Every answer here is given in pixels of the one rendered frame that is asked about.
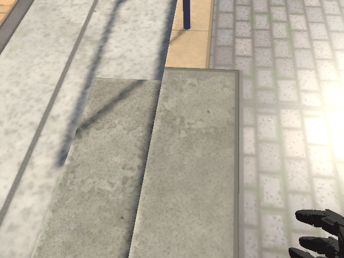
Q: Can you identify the right robot hand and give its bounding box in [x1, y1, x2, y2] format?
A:
[289, 209, 344, 258]

